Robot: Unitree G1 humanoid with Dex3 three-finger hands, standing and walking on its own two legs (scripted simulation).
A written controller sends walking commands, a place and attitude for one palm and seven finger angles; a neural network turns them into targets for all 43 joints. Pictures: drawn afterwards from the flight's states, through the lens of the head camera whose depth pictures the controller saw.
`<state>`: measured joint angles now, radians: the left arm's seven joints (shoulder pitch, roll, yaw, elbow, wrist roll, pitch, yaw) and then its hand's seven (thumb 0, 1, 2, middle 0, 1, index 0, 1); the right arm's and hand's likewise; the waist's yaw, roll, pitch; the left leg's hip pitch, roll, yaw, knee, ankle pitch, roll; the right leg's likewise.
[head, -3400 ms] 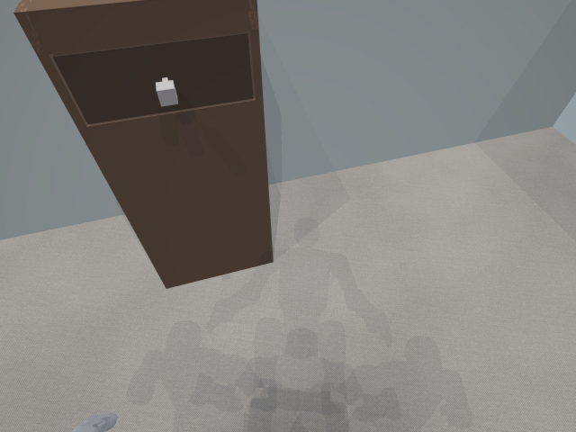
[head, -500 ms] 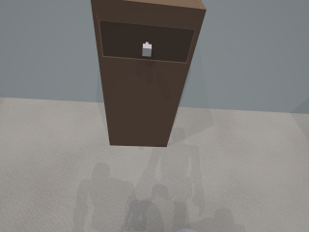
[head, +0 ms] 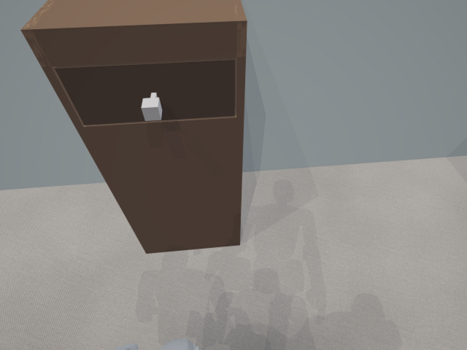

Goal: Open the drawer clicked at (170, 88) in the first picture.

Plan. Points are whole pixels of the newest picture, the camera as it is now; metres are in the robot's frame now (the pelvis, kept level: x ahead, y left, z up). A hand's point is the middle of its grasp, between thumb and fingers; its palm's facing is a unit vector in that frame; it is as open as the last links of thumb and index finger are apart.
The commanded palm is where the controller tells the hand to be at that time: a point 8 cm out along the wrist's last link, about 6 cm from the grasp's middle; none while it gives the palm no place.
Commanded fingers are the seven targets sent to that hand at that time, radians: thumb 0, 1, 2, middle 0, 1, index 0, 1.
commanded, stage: take the last steps up to it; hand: left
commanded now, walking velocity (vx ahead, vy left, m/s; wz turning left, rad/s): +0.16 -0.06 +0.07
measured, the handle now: (152, 104) +0.61 +0.20 +0.08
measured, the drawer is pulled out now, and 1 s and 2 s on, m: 0.00 0.00 0.00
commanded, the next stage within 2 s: come to a stop and stand still in 0.04 s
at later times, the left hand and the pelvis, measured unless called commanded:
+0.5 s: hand out of the picture +0.07 +0.16 -0.17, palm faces +0.05 -0.98 -0.21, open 7.3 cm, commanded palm none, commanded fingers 0.00 0.90 0.90 -0.20 -0.30 -0.20 -0.30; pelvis +0.09 -0.01 +0.00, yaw -2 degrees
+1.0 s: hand out of the picture +0.08 +0.17 -0.15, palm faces +0.09 -0.96 -0.26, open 7.3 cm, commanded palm none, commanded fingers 0.00 0.90 0.90 -0.20 -0.30 -0.20 -0.30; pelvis +0.05 -0.03 +0.01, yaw +1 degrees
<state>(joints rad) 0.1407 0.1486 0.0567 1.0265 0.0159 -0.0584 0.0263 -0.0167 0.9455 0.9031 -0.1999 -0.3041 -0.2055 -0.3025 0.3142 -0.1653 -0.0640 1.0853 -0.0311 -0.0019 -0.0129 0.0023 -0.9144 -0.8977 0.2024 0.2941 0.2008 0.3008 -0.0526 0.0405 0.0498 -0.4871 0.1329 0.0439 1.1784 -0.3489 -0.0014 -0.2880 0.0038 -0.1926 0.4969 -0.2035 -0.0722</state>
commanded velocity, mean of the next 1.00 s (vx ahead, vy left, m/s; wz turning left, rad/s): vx -0.04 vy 0.05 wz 0.01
